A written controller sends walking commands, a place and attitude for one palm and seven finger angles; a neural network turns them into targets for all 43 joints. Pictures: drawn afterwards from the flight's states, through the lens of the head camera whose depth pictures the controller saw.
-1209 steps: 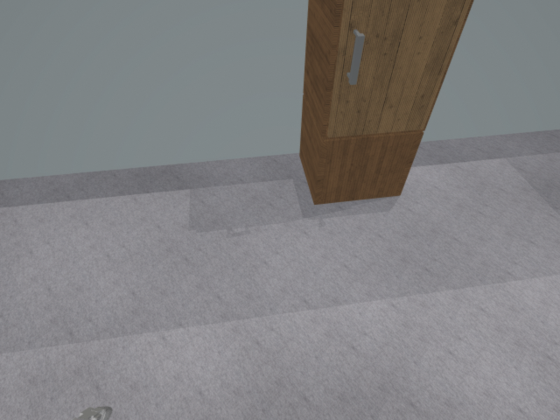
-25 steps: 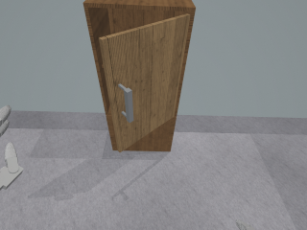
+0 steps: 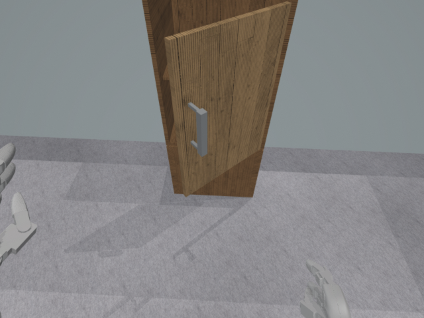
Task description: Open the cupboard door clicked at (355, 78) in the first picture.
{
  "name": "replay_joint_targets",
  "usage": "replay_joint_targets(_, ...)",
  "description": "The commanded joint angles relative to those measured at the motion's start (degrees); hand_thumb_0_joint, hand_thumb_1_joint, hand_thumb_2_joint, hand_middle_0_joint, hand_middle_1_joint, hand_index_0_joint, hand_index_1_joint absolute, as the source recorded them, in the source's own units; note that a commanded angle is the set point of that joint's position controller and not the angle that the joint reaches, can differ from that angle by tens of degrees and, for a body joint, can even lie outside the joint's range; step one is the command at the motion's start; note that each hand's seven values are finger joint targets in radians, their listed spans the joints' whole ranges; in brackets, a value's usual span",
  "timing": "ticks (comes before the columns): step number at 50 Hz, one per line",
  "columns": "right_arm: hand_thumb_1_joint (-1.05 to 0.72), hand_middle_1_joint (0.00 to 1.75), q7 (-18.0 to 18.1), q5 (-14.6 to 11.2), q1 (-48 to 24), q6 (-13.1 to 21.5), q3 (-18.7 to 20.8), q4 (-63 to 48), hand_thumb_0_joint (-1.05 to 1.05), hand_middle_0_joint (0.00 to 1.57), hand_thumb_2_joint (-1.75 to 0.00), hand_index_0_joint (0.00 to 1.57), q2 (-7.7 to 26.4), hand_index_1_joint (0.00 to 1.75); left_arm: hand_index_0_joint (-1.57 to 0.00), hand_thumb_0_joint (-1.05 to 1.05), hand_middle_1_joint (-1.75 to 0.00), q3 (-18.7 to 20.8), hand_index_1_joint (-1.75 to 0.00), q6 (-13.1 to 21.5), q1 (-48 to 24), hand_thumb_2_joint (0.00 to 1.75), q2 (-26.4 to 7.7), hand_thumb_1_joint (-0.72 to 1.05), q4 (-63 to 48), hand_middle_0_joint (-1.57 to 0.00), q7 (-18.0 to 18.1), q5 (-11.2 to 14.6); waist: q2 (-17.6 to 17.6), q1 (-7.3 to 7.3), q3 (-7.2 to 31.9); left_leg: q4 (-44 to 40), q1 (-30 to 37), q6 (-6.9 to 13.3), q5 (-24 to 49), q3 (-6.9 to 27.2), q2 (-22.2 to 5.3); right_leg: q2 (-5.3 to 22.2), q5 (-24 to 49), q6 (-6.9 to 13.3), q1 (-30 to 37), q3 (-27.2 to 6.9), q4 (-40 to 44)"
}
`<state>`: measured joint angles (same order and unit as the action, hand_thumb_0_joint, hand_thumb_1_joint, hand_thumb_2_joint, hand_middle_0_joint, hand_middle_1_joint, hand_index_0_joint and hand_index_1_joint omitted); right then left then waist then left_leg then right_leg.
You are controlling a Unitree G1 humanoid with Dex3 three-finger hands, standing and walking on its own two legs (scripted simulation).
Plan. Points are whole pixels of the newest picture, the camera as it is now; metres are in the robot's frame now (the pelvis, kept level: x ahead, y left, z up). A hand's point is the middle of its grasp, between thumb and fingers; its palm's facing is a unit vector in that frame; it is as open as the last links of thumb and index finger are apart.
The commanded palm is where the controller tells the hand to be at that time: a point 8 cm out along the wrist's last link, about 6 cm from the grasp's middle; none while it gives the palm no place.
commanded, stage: stop stepping back and stand still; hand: left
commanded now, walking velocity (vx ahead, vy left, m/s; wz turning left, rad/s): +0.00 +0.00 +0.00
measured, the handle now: (197, 130) +0.60 +0.09 -0.01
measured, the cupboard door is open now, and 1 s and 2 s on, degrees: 42 42 42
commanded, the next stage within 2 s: let the arm hang, fingers relaxed in 0.20 s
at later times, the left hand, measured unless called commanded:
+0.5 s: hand out of the picture +0.14 +0.24 -0.11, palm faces +0.00 -0.93 -0.38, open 7.4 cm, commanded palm none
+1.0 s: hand out of the picture -0.04 +0.21 -0.16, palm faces +0.06 -0.95 -0.29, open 7.4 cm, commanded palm none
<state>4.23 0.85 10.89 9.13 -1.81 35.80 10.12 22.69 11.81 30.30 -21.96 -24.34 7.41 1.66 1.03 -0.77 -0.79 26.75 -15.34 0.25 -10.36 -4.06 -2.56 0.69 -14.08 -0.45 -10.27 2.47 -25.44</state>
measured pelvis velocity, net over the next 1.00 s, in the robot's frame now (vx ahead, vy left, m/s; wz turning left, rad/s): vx -0.01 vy -0.01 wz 0.05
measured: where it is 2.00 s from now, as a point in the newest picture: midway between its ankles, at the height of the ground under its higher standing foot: outside the picture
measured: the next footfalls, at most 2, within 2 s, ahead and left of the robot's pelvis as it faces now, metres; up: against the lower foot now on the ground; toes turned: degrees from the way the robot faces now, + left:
none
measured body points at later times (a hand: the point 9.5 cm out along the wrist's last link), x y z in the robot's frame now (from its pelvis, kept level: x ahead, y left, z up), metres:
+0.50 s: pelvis -0.01 +0.01 -0.01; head -0.01 -0.02 +0.44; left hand +0.13 +0.29 -0.08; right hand +0.12 -0.26 -0.14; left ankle +0.04 +0.12 -0.74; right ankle +0.00 -0.12 -0.74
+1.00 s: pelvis -0.01 -0.01 +0.00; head +0.01 -0.02 +0.45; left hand -0.05 +0.26 -0.14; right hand +0.01 -0.25 -0.17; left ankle +0.04 +0.12 -0.74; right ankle +0.00 -0.12 -0.74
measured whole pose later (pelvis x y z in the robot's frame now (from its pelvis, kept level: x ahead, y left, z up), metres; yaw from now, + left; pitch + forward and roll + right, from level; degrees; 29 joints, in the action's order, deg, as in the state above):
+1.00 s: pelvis -0.01 -0.01 +0.00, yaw +3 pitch -2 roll +0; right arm 0.9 1.3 13.2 -1.7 1.0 65.4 11.4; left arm 1.2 -1.1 15.6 -14.2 66.7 0.4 -0.8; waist 2.4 0.0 -4.3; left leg 24.9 -15.0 -0.2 -8.0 -1.2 -1.5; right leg 1.4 -14.0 0.5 -9.6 5.4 -25.5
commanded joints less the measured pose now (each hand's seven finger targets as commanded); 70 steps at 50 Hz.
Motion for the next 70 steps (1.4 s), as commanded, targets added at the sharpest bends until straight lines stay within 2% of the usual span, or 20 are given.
replay_joint_targets(1, -0.90, 0.30, 1.06, -0.03, -4.12, 2.93, 3.30, -8.21, 0.00, 0.20, -0.90, 0.20, 8.22, 0.30, -0.20, 0.00, -0.30, 6.68, -0.30, 2.89, -4.73, 0.90, -10.62, 0.90, -12.38, -0.20, 1.50, 0.07, 3.43, 1.01, 4.09, -7.55, 3.88, 0.41, -3.48, 4.97, -1.76, 0.91, 0.99, 0.31, -2.60, -2.90, 6.34)
replay_joint_targets(7, -0.90, 0.30, 1.34, -0.06, -4.12, 3.24, 3.36, -8.26, 0.00, 0.20, -0.90, 0.20, 8.15, 0.30, -0.20, 0.00, -0.30, 6.97, -0.30, 2.87, -3.40, 0.90, -10.80, 0.90, -12.86, -0.20, 1.82, -0.10, 3.24, 0.73, 4.02, -8.54, 3.95, 0.17, -3.36, 5.16, -1.64, 0.62, 1.15, 0.08, -1.70, -1.96, 6.86)
replay_joint_targets(10, -0.90, 0.30, 1.20, -0.14, -3.92, 3.13, 3.58, -8.32, 0.00, 0.20, -0.90, 0.20, 8.50, 0.30, -0.20, 0.00, -0.30, 6.94, -0.30, 3.02, -2.18, 0.90, -10.47, 0.90, -12.86, -0.20, 1.88, -0.01, 4.85, 0.66, 4.46, -8.58, 3.66, 0.00, -2.14, 5.16, -1.49, 0.47, 1.78, 0.12, -0.86, -1.62, 6.68)
replay_joint_targets(14, -0.90, 0.30, 1.21, -0.12, -3.73, 3.17, 3.77, -8.16, 0.00, 0.20, -0.90, 0.20, 8.57, 0.30, -0.20, 0.00, -0.30, 7.55, -0.30, 3.27, -0.30, 0.90, -10.79, 0.90, -12.09, -0.20, 1.86, 0.24, 3.06, 0.65, 4.48, -7.94, 3.88, -0.15, -0.36, 5.09, -1.26, 0.71, 2.85, 0.15, -0.89, -1.62, 7.26)
replay_joint_targets(15, -0.90, 0.30, -4.10, -1.17, -5.94, 3.07, 6.72, 6.91, 0.00, 0.20, -0.90, 0.20, 20.12, 0.30, -0.20, 0.00, -0.30, -16.40, -0.30, -5.64, -5.11, 0.90, -0.71, 0.90, 33.27, -0.20, -6.18, -4.03, 5.46, 3.52, 1.57, 0.77, -3.24, 1.41, 13.61, 8.96, -4.37, 4.96, 9.74, 1.83, -6.29, -0.33, -2.28)
replay_joint_targets(16, -0.90, 0.30, -4.12, -1.15, -2.13, -0.89, 7.15, 7.07, 0.00, 0.20, -0.90, 0.20, 16.86, 0.30, -0.20, 0.00, -0.30, -15.55, -0.30, -9.87, -4.92, 0.90, 0.26, 0.90, 35.12, -0.20, -7.34, -3.68, 3.62, 2.02, 6.33, 0.69, 1.52, 0.78, 20.36, 7.31, -5.23, 4.93, 8.12, 1.71, -5.64, -2.53, -1.50)
replay_joint_targets(17, -0.90, 0.30, -4.09, -0.91, -1.39, -2.67, 6.42, 6.56, 0.00, 0.20, -0.90, 0.20, 16.78, 0.30, -0.20, 0.00, -0.30, -15.85, -0.30, -10.72, -6.37, 0.90, -0.09, 0.90, 36.70, -0.20, -7.42, -3.60, 0.99, 1.80, 8.00, 0.09, 0.15, 2.00, 16.88, 9.63, -6.35, 3.71, 2.46, 1.97, -4.98, -1.40, -2.93)
replay_joint_targets(19, -0.90, 0.30, -4.06, -0.27, -3.32, -4.68, 5.28, 6.60, 0.00, 0.20, -0.90, 0.20, 17.03, 0.30, -0.20, 0.00, -0.30, -16.21, -0.30, -10.87, -8.89, 0.90, -1.92, 0.90, 42.62, -0.20, -7.46, -3.78, -5.16, 0.72, 7.09, -1.25, -2.82, 3.40, 12.09, 11.64, -6.37, 3.22, 1.33, 2.36, -2.57, -2.05, -2.99)
replay_joint_targets(21, -0.90, 0.30, -4.40, 0.11, -3.64, -5.93, 5.08, 8.40, 0.00, 0.20, -0.90, 0.20, 17.13, 0.30, -0.20, 0.00, -0.30, -16.88, -0.30, -10.69, -13.33, 0.90, -4.12, 0.90, 49.71, -0.20, -7.43, -3.93, -10.65, 0.90, 5.59, -0.44, -2.14, 2.43, 8.16, 10.07, -4.32, 5.41, 2.14, 3.73, -3.56, -3.76, -0.46)
replay_joint_targets(23, -0.90, 0.30, -4.55, 0.56, -4.12, -7.27, 4.36, 11.17, 0.00, 0.20, -0.90, 0.20, 15.84, 0.30, -0.20, 0.00, -0.30, -18.18, -0.30, -11.22, -16.76, 0.90, -4.20, 0.90, 57.55, -0.20, -7.29, -3.56, -6.85, 1.37, 2.64, -0.77, -0.88, 1.82, 5.52, 8.78, -2.87, 6.84, -0.01, 4.27, -6.14, -4.75, 1.55)
replay_joint_targets(26, -0.90, 0.30, -4.43, 0.84, -4.03, -8.59, 3.68, 14.18, 0.00, 0.20, -0.90, 0.20, 15.02, 0.30, -0.20, 0.00, -0.30, -19.66, -0.30, -11.56, -18.18, 0.90, -4.17, 0.90, 67.29, -0.20, -6.95, -3.21, 0.46, 1.16, 1.54, -3.68, 0.55, 1.29, 2.07, 8.78, -2.74, 6.18, -3.71, 3.83, -5.55, -5.18, 3.37)
replay_joint_targets(30, -0.90, 0.30, -3.86, 0.60, -2.04, -9.00, 3.16, 18.96, 0.00, 0.20, -0.90, 0.20, 12.56, 0.30, -0.20, 0.00, -0.30, -20.49, -0.30, -11.37, -17.00, 0.90, -2.53, 0.90, 77.06, -0.20, -6.88, -2.68, 4.52, 1.28, 2.53, -5.25, 2.33, 0.76, -1.30, 7.95, -2.37, 6.16, -4.93, 3.77, -3.99, -5.20, 5.46)
replay_joint_targets(31, -0.90, 0.30, -3.67, 0.39, -1.42, -9.08, 3.23, 19.63, 0.00, 0.20, -0.90, 0.20, 12.54, 0.30, -0.20, 0.00, -0.30, -20.38, -0.30, -11.27, -16.30, 0.90, -2.36, 0.90, 78.72, -0.20, -6.84, -2.65, 3.42, 1.12, 2.78, -5.21, 3.03, 0.80, -1.27, 8.04, -2.48, 6.10, -5.13, 3.79, -3.69, -5.01, 6.27)
replay_joint_targets(33, -0.90, 0.30, -3.34, 0.41, -0.27, -9.19, 3.26, 21.71, 0.00, 0.20, -0.90, 0.20, 11.42, 0.30, -0.20, 0.00, -0.30, -20.36, -0.30, -11.24, -15.54, 0.90, -1.10, 0.90, 81.93, -0.20, -6.80, -2.46, 5.52, 1.25, 2.03, -5.38, 3.31, 0.81, -1.34, 7.82, -2.62, 6.24, -4.33, 3.90, -3.54, -4.81, 7.03)
replay_joint_targets(35, -0.90, 0.30, -3.05, 0.34, 0.96, -9.25, 3.31, 23.40, 0.00, 0.20, -0.90, 0.20, 10.87, 0.30, -0.20, 0.00, -0.30, -20.37, -0.30, -11.23, -14.87, 0.90, -0.39, 0.90, 84.29, -0.20, -6.76, -2.29, 4.78, 1.30, 1.50, -5.64, 3.48, 0.91, -1.39, 8.07, -2.80, 6.09, -4.09, 4.04, -3.36, -4.36, 7.45)
replay_joint_targets(37, -0.90, 0.30, -2.86, 0.27, 1.92, -9.51, 3.64, 24.48, 0.00, 0.20, -0.90, 0.20, 10.85, 0.30, -0.20, 0.00, -0.30, -20.45, -0.30, -11.34, -14.68, 0.90, 0.19, 0.90, 86.02, -0.20, -6.68, -2.35, 1.33, 1.47, -0.98, -5.61, 3.65, 1.02, -2.05, 8.09, -2.85, 6.20, -5.81, 4.10, -5.07, -3.75, 8.61)
replay_joint_targets(45, -0.90, 0.30, -2.75, 0.53, 3.90, -9.96, 4.21, 26.90, 0.00, 0.20, -0.90, 0.20, 10.27, 0.30, -0.20, 0.00, -0.30, -20.15, -0.30, -11.73, -14.20, 0.90, 0.27, 0.90, 88.53, -0.20, -6.41, -2.41, -1.11, 1.41, -3.48, -6.77, 2.76, 1.33, -6.01, 8.39, -2.89, 5.95, -10.14, 4.24, -6.17, -2.99, 8.88)
replay_joint_targets(50, -0.90, 0.30, -2.92, 0.49, 2.69, -9.63, 4.27, 27.08, 0.00, 0.20, -0.90, 0.20, 10.53, 0.30, -0.20, 0.00, -0.30, -19.95, -0.30, -11.52, -15.67, 0.90, -0.47, 0.90, 88.21, -0.20, -6.33, -2.43, -2.23, 1.12, -3.77, -7.34, 2.79, 1.39, -3.57, 8.36, -3.01, 6.18, -7.88, 4.01, -5.19, -2.84, 8.47)
replay_joint_targets(57, -0.90, 0.30, -3.20, 0.54, -0.18, -8.94, 4.24, 27.20, 0.00, 0.20, -0.90, 0.20, 11.98, 0.30, -0.20, 0.00, -0.30, -19.56, -0.30, -10.91, -19.19, 0.90, -2.34, 0.90, 87.04, -0.20, -6.34, -2.47, -0.09, 0.94, -2.10, -8.05, 4.08, 1.26, 2.45, 8.45, -3.56, 6.47, -2.07, 3.65, -2.06, -2.96, 7.92)
replay_joint_targets(70, -0.90, 0.30, -3.34, 0.57, -4.85, -8.33, 4.00, 26.60, 0.00, 0.20, -0.90, 0.20, 15.55, 0.30, -0.20, 0.00, -0.30, -19.44, -0.30, -10.17, -24.35, 0.90, -5.00, 0.90, 86.11, -0.20, -6.61, -2.40, -0.08, 1.03, 0.69, -9.08, 7.08, 0.70, 8.41, 8.26, -4.06, 7.19, 4.93, 3.23, 2.06, -3.39, 9.91)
